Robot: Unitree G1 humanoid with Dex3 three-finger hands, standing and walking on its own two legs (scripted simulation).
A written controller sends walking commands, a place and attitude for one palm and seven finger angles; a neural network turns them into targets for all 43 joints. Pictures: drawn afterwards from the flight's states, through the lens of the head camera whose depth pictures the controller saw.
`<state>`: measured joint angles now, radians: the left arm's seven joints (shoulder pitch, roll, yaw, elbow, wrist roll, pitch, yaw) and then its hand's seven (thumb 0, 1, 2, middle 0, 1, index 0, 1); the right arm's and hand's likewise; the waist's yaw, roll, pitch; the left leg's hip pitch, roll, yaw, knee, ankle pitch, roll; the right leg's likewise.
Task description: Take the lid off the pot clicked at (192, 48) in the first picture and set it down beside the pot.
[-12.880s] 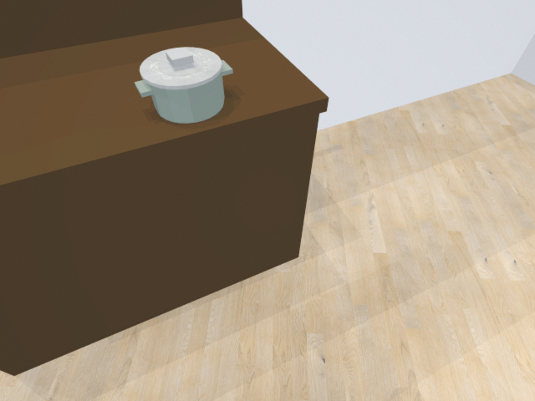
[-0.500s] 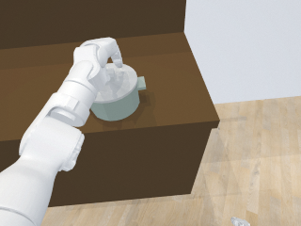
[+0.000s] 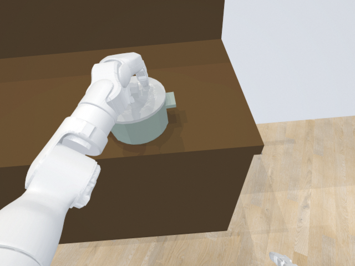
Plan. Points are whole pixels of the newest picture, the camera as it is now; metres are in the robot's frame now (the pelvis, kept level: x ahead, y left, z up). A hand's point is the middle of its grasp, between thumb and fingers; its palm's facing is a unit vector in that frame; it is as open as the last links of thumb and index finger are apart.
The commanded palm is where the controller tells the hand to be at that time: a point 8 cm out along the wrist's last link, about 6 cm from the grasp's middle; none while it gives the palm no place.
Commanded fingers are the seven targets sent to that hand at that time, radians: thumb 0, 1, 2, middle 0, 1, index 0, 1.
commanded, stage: close the fingers and squeeze the knob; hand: left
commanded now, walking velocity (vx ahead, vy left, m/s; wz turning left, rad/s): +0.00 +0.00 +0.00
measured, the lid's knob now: (129, 90) +0.49 +0.13 +0.15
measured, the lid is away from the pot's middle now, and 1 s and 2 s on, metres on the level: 0.00 0.01 0.01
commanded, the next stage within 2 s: lift the lid straight up in 1.26 s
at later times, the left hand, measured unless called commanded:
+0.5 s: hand (127, 90) +0.46 +0.12 +0.17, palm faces -0.34 -0.09 -0.94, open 8.3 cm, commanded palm +0.44 +0.13 +0.23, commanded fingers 0.00 0.20 0.97 -0.67 -0.95 -0.67 -0.95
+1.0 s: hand (126, 92) +0.45 +0.12 +0.17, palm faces -0.34 -0.08 -0.94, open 6.7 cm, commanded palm +0.44 +0.13 +0.23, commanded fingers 0.00 0.43 1.04 -0.68 -0.93 -0.89 -1.04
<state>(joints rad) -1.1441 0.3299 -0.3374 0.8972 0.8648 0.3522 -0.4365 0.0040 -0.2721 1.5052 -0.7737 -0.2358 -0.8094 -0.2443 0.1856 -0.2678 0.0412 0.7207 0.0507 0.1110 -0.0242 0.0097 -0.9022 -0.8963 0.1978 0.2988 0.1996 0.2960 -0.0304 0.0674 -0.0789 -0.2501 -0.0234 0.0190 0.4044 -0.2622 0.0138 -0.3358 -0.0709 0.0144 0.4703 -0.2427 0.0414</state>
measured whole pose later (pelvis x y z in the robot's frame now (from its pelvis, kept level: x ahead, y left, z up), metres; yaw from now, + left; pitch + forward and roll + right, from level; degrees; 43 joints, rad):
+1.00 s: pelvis +0.00 +0.00 +0.00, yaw +0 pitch +6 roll +1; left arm -1.15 0.33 -0.33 0.93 0.87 0.34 -0.44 -0.02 0.19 0.94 -0.54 -0.86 -0.80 -0.99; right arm 0.18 -0.27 0.05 0.72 0.05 0.10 -0.04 0.01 -0.90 -0.90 0.20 0.30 0.20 0.30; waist -0.03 0.06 -0.07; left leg -0.25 -0.02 0.02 0.41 -0.26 0.01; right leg -0.33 -0.07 0.02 0.47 -0.24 0.04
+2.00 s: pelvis +0.00 +0.00 +0.00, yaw +0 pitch +6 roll +1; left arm -1.25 0.36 -0.30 0.96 0.88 0.34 -0.46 0.01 0.23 0.94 -0.52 -0.83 -0.95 -1.04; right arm 0.19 -0.27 0.05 0.74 0.04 0.06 -0.05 0.01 -0.90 -0.90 0.20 0.30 0.20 0.30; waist -0.04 0.07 -0.08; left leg -0.24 -0.02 0.02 0.39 -0.25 0.01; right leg -0.33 -0.07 0.02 0.46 -0.23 0.04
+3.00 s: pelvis -0.01 +0.00 +0.00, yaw +0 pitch +6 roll +1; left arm -1.44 0.43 -0.29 0.98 0.91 0.40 -0.52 0.01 0.22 0.95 -0.52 -0.83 -0.97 -1.05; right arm 0.21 -0.28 0.06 0.73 0.05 0.04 -0.05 0.01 -0.90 -0.90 0.20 0.30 0.20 0.30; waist -0.04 0.06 -0.09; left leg -0.24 -0.03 0.02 0.38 -0.24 0.01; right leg -0.34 -0.07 0.02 0.46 -0.22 0.04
